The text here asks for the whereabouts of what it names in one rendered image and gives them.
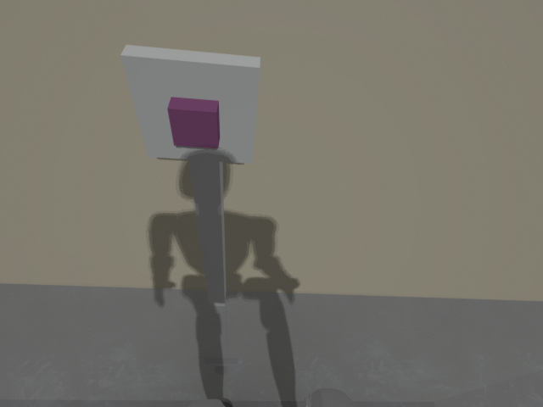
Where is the robot right thigh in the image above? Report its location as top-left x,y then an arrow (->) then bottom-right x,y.
305,388 -> 356,407

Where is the button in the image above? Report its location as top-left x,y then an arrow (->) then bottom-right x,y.
168,97 -> 220,148

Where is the panel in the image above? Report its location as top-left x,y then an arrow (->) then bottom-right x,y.
120,45 -> 260,306

